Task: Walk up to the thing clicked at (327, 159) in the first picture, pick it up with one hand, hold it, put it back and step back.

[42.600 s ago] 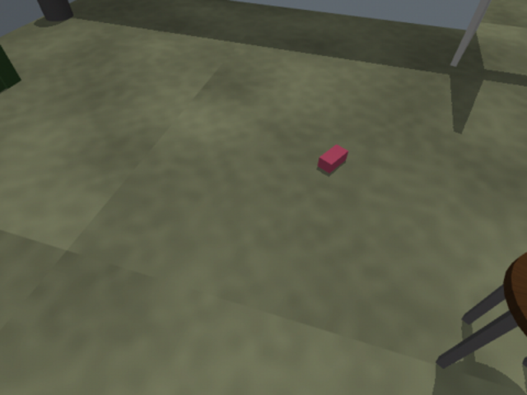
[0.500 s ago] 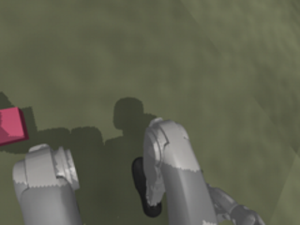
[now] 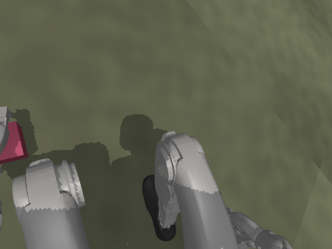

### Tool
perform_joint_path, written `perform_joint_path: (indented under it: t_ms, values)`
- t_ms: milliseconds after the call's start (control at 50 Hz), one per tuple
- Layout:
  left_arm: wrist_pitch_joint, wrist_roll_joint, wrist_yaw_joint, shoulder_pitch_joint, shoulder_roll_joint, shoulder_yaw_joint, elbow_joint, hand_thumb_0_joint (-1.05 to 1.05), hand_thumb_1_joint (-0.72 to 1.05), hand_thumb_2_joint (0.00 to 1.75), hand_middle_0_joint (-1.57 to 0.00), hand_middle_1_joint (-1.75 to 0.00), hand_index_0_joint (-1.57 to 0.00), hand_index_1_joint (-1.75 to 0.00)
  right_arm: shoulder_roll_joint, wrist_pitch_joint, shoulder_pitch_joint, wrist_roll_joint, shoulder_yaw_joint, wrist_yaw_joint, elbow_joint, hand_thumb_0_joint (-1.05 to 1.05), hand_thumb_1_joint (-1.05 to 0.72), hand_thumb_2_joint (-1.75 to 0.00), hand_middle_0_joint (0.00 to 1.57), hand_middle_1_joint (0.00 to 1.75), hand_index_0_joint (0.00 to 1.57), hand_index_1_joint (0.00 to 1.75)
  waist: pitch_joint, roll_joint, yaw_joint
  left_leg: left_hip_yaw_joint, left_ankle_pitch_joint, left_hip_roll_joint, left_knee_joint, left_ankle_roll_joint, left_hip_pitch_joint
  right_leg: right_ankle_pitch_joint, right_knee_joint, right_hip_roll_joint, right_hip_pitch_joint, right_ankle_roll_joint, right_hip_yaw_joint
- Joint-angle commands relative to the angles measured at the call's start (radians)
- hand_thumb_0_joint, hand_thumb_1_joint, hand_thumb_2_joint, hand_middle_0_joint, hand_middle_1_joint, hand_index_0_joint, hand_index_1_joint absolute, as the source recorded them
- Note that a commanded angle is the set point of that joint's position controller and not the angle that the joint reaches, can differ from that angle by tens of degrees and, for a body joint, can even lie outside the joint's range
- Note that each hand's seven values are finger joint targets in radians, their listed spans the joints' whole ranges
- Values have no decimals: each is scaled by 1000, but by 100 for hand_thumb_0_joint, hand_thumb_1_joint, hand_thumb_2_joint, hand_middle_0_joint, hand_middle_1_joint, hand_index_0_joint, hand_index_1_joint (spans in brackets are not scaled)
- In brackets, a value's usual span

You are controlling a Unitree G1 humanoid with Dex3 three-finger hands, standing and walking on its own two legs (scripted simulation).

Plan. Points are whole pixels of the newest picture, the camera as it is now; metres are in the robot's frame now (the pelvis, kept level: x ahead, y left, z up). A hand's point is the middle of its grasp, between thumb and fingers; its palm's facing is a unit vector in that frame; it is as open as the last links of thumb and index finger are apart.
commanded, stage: close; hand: left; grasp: from above
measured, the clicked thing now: out of the picture +0.37 +0.32 -0.26
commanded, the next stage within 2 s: none
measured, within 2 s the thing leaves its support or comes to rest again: neither
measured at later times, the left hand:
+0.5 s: hand out of the picture +0.37 +0.31 -0.24, palm faces -0.48 -0.18 -0.86, open 13.6 cm
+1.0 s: hand out of the picture +0.37 +0.31 -0.24, palm faces -0.44 -0.19 -0.88, open 13.5 cm
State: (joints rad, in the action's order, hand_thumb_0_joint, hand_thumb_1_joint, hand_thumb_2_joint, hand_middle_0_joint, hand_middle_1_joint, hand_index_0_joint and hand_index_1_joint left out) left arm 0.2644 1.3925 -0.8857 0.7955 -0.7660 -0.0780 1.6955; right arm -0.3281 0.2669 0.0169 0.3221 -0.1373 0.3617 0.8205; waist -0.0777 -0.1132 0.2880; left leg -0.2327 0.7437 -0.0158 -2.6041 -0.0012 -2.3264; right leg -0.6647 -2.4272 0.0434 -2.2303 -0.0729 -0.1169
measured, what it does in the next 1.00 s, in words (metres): stands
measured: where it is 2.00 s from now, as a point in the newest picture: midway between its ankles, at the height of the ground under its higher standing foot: (122, 238)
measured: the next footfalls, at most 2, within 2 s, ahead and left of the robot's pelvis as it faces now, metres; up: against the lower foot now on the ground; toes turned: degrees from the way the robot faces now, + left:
none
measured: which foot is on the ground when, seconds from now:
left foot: down 0.00-1.00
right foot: down 0.00-1.00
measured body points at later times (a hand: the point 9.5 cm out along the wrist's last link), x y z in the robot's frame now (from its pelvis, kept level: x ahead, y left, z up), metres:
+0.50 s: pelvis +0.00 +0.00 +0.00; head +0.24 +0.12 +0.36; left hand +0.39 +0.32 -0.19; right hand +0.08 -0.26 -0.08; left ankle +0.06 +0.12 -0.26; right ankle +0.12 -0.13 -0.26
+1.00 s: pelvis +0.00 +0.00 +0.00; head +0.23 +0.12 +0.36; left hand +0.39 +0.32 -0.19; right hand +0.10 -0.28 -0.06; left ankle +0.06 +0.12 -0.26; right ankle +0.12 -0.13 -0.26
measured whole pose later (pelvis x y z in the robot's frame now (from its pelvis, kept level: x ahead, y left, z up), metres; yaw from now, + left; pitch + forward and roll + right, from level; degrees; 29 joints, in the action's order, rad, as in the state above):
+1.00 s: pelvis +0.00 +0.00 +0.00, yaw +1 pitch +26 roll -12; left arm 0.26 1.31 -0.74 0.86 -0.82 -0.18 1.76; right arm -0.37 0.30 0.01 0.31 -0.14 0.35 0.81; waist -0.10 -0.10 0.30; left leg -0.23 0.73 0.00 -2.60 0.01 -2.34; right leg -0.67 -2.43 0.03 -2.24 -0.08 -0.12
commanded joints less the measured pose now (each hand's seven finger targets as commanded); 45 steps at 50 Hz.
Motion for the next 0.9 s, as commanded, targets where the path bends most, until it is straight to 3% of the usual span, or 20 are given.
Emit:
perform_joint_path:
  t_ms: [0, 20, 40, 80, 100, 140, 220, 300, 360, 440, 460, 500, 560, 580, 640, 700, 760, 820, 840, 880]
  values:
    - [-97, -76, -37, 304, -245, -42, -113, 0, -41, 90, -8, -99, -10, -97, -323, 26, 131, -36, 94, 10, -8, 0, -88, -89, 20, 30, 20, 30, 561, 455, 29, 109, -119, -4, 323, -5, 436, 137, 205, 28, 243, 85, -114]
    - [-107, -87, -23, 314, -239, -39, -95, 0, -42, 90, -8, -100, -10, -98, -320, 34, 120, -40, 92, 12, -6, 0, -88, -89, 20, 30, 20, 30, 539, 445, 28, 108, -107, -4, 316, -5, 418, 135, 193, 16, 216, 86, -113]
    - [-108, -102, -11, 333, -283, -92, -126, 0, -42, 89, -7, -101, -9, -98, -340, 42, 126, -39, 99, 15, -39, 0, -88, -89, 20, 30, 20, 30, 573, 443, 33, 105, -134, -2, 311, -11, 429, 153, 195, 18, 239, 80, -118]
    - [-113, -123, 35, 303, -264, -84, -85, 0, -43, 90, -7, -102, -9, -99, -325, 45, 123, -47, 91, 14, -36, 0, -88, -89, 20, 30, 20, 30, 575, 405, 28, 113, -146, 1, 284, -19, 399, 163, 196, 17, 251, 85, -105]
    - [-108, -129, 50, 276, -332, -149, -43, 0, -40, 88, -7, -103, -10, -100, -337, 40, 159, -44, 98, 10, -10, 0, -88, -89, 20, 30, 20, 30, 579, 393, 33, 118, -163, 3, 282, -21, 386, 177, 202, 19, 282, 83, -103]
    - [-90, -140, 112, 270, -320, -162, -18, 0, -41, 89, -7, -103, -10, -100, -313, 39, 189, -43, 88, 9, -14, 0, -88, -89, 20, 30, 20, 30, 567, 360, 42, 131, -192, 11, 261, -28, 375, 197, 205, 16, 309, 78, -96]
    - [-26, -139, 192, 261, -313, -137, -9, 0, -42, 88, -7, -106, -10, -103, -311, 24, 184, -36, 72, -6, -16, 0, -89, -90, 20, 30, 20, 30, 581, 371, 53, 128, -210, 15, 264, -26, 403, 223, 197, 20, 332, 73, -109]
    - [61, -123, 228, 245, -300, -90, -18, 0, -37, 85, -10, -104, -14, -100, -298, -2, 163, -27, 48, -18, -26, 0, -89, -90, 20, 30, 20, 30, 562, 397, 51, 123, -182, 13, 272, -19, 432, 190, 185, 23, 319, 67, -130]
    - [116, -106, 212, 227, -287, -64, -22, 0, -35, 85, -11, -103, -15, -100, -289, -27, 153, -17, 32, -28, -35, 0, -88, -90, 20, 30, 20, 30, 570, 383, 43, 120, -179, 9, 270, -17, 425, 183, 189, 33, 336, 76, -128]
    - [144, -89, 142, 215, -231, -23, -50, 0, -31, 82, -14, -99, -17, -96, -312, -29, 140, 11, 39, -37, -10, 0, -88, -89, 20, 30, 20, 30, 570, 403, 45, 115, -210, 7, 270, -14, 464, 200, 181, 41, 305, 79, -146]
    - [142, -72, 120, 207, -248, -28, -67, 0, -31, 83, -15, -96, -18, -93, -320, -28, 149, 15, 39, -39, 0, 0, -88, -89, 20, 30, 20, 30, 564, 403, 40, 112, -192, 8, 280, -14, 469, 179, 195, 44, 300, 78, -148]
    - [130, -50, 77, 203, -273, -27, -87, 0, -30, 83, -17, -92, -19, -90, -324, -24, 136, 6, 44, -42, 8, 0, -88, -89, 20, 30, 20, 30, 556, 398, 26, 104, -179, 2, 290, -10, 462, 162, 197, 48, 281, 86, -149]
    - [89, -27, 17, 184, -241, -8, -84, 0, -31, 83, -17, -90, -18, -88, -317, -15, 130, 10, 56, -37, 3, 0, -87, -89, 20, 30, 20, 30, 545, 399, 32, 102, -171, -4, 303, -3, 460, 157, 190, 48, 267, 84, -148]
    - [76, -27, -4, 201, -253, -21, -103, 0, -31, 83, -16, -91, -18, -89, -320, -12, 131, 7, 61, -35, 12, 0, -87, -89, 20, 30, 20, 30, 542, 411, 35, 100, -163, -4, 316, -2, 455, 150, 200, 49, 263, 83, -151]
    - [22, -38, -24, 236, -227, -3, -104, 0, -30, 82, -17, -89, -18, -87, -322, 11, 125, 0, 74, -19, 1, 0, -87, -89, 20, 30, 20, 30, 519, 423, 47, 93, -144, -12, 316, 2, 453, 144, 189, 34, 220, 81, -146]
    - [-27, -68, -15, 259, -221, -6, -89, 0, -27, 80, -18, -89, -20, -87, -327, 27, 141, -14, 71, -2, -5, 0, -87, -89, 20, 30, 20, 30, 537, 433, 52, 93, -154, -7, 305, -4, 452, 166, 194, 30, 229, 82, -134]
    - [-51, -95, 0, 292, -303, -80, -96, 0, -26, 79, -20, -87, -22, -85, -344, 37, 137, -26, 76, 0, -29, 0, -88, -89, 20, 30, 20, 30, 560, 417, 47, 95, -184, -4, 291, -7, 440, 200, 193, 21, 265, 83, -125]
    - [-59, -111, 42, 297, -304, -101, -57, 0, -24, 78, -22, -87, -24, -85, -340, 42, 155, -26, 83, 0, -17, 0, -88, -89, 20, 30, 20, 30, 544, 385, 44, 108, -156, 3, 284, -14, 394, 166, 202, 18, 273, 84, -113]
    - [-55, -112, 57, 297, -330, -124, -48, 0, -24, 78, -22, -87, -24, -85, -337, 42, 167, -23, 78, -1, -15, 0, -88, -89, 20, 30, 20, 30, 545, 390, 48, 114, -155, 7, 279, -19, 391, 160, 206, 17, 282, 82, -116]
    - [-43, -123, 96, 287, -318, -120, -34, 0, -24, 76, -22, -87, -24, -84, -325, 45, 152, -28, 70, -6, -14, 0, -88, -90, 20, 30, 20, 30, 527, 375, 43, 108, -140, 11, 279, -22, 381, 145, 195, 10, 263, 76, -123]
